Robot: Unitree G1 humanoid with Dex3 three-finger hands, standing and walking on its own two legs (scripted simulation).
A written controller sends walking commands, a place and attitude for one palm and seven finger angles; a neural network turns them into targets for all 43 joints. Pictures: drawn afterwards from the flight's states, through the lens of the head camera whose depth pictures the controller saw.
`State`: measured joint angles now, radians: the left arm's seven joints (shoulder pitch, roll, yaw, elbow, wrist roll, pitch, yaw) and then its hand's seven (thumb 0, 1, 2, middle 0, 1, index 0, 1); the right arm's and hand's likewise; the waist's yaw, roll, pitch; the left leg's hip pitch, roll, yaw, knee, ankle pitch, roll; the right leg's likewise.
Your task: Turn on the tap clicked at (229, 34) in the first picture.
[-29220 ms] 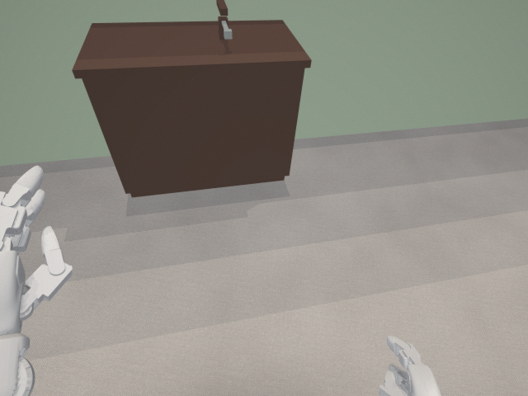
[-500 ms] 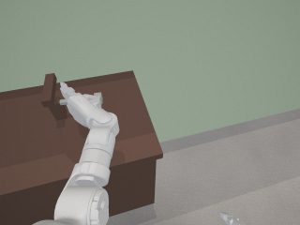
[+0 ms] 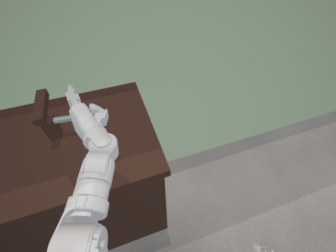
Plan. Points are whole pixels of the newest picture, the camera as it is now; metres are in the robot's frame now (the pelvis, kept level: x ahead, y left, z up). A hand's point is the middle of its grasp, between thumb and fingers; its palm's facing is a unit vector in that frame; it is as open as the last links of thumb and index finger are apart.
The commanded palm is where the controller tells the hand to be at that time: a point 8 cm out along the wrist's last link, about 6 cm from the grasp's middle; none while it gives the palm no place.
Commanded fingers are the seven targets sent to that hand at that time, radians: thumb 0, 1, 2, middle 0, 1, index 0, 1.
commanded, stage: draw the hand back beside the body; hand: left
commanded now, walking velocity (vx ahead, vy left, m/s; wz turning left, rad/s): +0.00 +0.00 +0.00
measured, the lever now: (96, 114) +0.50 +0.24 +0.04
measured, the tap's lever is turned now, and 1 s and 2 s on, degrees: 83 83 83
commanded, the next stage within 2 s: step back with the hand held close in 1.34 s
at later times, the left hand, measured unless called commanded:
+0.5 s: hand (72, 147) +0.30 +0.21 +0.14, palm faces +0.24 -0.94 -0.22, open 7.6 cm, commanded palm +0.26 +0.26 +0.16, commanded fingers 0.00 0.90 0.90 -0.18 -0.25 -0.18 -0.25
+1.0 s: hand (22, 173) +0.23 +0.27 +0.16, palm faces +0.36 -0.87 -0.33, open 7.5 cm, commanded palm +0.18 +0.31 +0.18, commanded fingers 0.00 0.90 0.90 -0.20 -0.30 -0.20 -0.30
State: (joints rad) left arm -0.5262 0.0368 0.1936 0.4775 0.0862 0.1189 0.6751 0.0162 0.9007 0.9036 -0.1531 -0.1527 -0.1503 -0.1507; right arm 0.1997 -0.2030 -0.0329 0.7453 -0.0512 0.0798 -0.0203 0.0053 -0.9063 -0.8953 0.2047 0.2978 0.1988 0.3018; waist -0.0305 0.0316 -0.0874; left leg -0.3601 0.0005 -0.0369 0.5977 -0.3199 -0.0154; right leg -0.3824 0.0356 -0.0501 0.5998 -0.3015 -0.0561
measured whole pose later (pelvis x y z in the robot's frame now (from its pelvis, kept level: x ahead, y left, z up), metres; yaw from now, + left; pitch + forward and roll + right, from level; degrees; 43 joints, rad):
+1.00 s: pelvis +0.01 +0.03 +0.02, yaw -1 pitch -4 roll -1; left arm 0.38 0.33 0.23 -0.35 -0.07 -0.09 0.12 0.01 0.89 0.90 -0.21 -0.29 -0.20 -0.29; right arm 0.19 -0.22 0.00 0.64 0.00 -0.04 -0.02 0.01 -0.91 -0.90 0.20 0.30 0.20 0.30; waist 0.05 0.05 0.03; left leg -0.07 -0.02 -0.01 0.42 -0.27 0.03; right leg -0.08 0.01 -0.02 0.39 -0.23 -0.01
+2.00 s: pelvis -0.06 +0.04 +0.01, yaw -2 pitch -1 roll -1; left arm 0.51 0.39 0.35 -0.47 -0.04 -0.19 0.13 0.01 0.89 0.90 -0.21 -0.30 -0.21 -0.30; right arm 0.18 -0.23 -0.02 0.55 0.01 0.00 -0.07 0.01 -0.91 -0.90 0.20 0.30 0.20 0.30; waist 0.02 0.04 0.03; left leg -0.31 -0.02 0.01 0.52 -0.20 0.04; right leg -0.32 0.01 -0.01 0.47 -0.15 0.00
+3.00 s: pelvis -0.25 +0.02 +0.01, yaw -3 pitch +2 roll -1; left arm 0.49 0.38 0.30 -0.52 -0.04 -0.17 0.12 0.01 0.89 0.90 -0.21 -0.30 -0.21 -0.30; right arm 0.17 -0.17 0.00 0.64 0.00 -0.07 -0.04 0.01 -0.90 -0.90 0.21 0.30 0.20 0.30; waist 0.02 0.04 -0.01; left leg -0.53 0.05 0.04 0.68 -0.27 -0.02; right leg -0.15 0.05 -0.01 0.41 -0.30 -0.03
